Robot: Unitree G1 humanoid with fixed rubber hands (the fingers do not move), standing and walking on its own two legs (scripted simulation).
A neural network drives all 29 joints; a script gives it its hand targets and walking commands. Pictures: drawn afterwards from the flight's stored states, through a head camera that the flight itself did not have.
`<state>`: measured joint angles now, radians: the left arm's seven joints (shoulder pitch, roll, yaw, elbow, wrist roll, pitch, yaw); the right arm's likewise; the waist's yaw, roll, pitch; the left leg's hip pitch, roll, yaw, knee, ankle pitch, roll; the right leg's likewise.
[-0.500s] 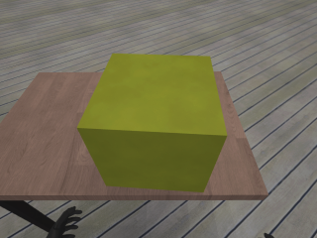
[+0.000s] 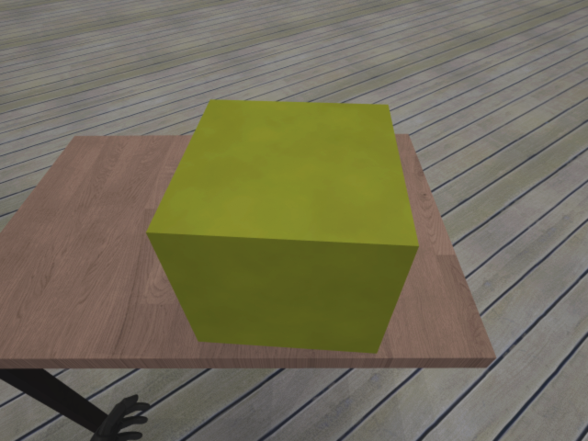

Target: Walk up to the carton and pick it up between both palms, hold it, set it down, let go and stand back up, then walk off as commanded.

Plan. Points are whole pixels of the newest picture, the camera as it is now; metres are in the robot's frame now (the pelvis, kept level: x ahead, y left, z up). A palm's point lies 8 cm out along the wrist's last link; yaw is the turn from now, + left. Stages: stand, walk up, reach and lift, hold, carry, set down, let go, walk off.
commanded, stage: stand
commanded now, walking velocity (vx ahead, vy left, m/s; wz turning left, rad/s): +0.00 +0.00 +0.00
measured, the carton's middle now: (292, 224) +0.43 +0.03 +0.05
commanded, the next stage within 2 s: walk off in 0.08 s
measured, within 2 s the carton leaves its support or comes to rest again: neither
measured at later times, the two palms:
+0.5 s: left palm out of the picture +0.10 +0.29 -0.08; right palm out of the picture +0.04 -0.29 -0.12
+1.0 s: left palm out of the picture -0.03 +0.28 -0.09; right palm out of the picture -0.09 -0.31 -0.15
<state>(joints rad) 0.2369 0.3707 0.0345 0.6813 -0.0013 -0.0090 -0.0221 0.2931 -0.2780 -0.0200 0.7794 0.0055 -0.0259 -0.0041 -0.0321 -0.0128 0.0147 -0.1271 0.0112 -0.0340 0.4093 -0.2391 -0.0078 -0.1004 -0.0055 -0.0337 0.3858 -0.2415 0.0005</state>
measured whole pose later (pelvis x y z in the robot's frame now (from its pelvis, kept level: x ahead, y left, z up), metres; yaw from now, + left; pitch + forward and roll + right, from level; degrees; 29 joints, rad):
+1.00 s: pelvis -0.17 -0.02 -0.03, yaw -1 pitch -6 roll +1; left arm 0.18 0.35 0.03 0.71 0.00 0.01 0.02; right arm 0.23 -0.35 -0.09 0.77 0.01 0.08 -0.01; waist -0.03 0.06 0.15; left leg -0.34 -0.10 -0.15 1.16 -0.45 -0.01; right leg -0.41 0.00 -0.03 0.62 -0.11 -0.06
